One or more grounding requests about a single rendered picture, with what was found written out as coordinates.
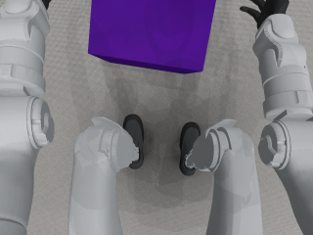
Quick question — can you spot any left robot hand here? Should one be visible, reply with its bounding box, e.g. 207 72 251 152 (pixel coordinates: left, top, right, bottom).
42 0 52 10

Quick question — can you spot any right robot hand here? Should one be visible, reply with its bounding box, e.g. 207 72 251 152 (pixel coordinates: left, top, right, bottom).
240 0 290 30

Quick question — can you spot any left robot upper arm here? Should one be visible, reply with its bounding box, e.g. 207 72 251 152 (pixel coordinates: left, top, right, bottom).
0 96 55 235

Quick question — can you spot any right robot upper arm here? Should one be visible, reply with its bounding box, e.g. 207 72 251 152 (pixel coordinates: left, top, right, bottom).
257 120 313 235

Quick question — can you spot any left robot foot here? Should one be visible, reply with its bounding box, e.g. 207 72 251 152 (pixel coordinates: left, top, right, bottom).
123 114 145 169

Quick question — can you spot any carton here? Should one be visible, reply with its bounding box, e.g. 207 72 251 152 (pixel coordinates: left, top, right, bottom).
88 0 216 74

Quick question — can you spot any robot left forearm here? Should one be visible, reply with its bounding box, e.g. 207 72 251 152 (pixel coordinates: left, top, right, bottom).
0 0 51 99

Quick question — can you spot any robot left thigh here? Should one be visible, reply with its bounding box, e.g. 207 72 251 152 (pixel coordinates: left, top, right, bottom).
67 125 127 235

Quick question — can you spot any robot right forearm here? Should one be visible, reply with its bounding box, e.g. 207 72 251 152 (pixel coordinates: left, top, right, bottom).
252 14 313 121

